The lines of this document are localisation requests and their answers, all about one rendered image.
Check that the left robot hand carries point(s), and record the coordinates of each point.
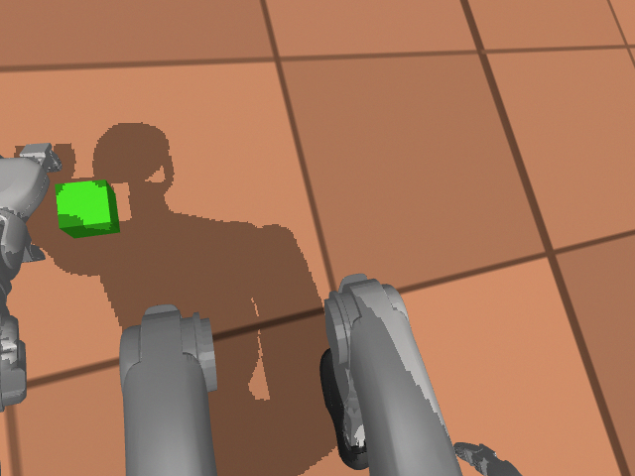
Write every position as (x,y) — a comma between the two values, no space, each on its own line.
(23,185)

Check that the right robot foot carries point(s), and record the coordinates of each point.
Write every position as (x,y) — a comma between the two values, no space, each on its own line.
(353,456)

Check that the left robot arm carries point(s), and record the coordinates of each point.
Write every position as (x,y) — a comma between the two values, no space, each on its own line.
(13,370)

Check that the right robot hand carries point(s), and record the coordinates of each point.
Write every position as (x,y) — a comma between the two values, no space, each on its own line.
(484,460)

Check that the cube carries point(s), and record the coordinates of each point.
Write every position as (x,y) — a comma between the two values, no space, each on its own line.
(87,208)

